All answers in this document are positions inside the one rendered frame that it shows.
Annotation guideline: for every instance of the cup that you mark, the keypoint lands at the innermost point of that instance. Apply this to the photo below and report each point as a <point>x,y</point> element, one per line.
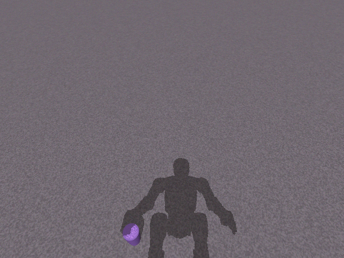
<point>131,234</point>

